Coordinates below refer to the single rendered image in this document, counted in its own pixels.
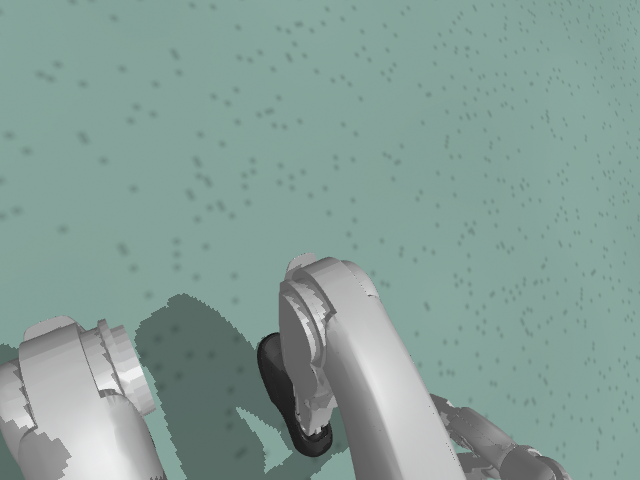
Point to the right robot arm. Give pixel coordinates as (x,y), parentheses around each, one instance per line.
(526,463)

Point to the right robot foot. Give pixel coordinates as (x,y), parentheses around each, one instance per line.
(280,390)

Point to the right robot hand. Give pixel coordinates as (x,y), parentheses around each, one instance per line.
(472,431)

